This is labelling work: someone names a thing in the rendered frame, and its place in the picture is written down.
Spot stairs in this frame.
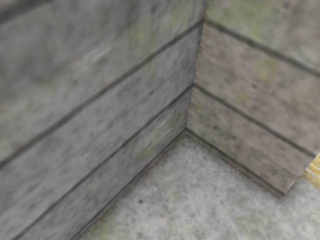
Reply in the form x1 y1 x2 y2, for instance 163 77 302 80
305 152 320 179

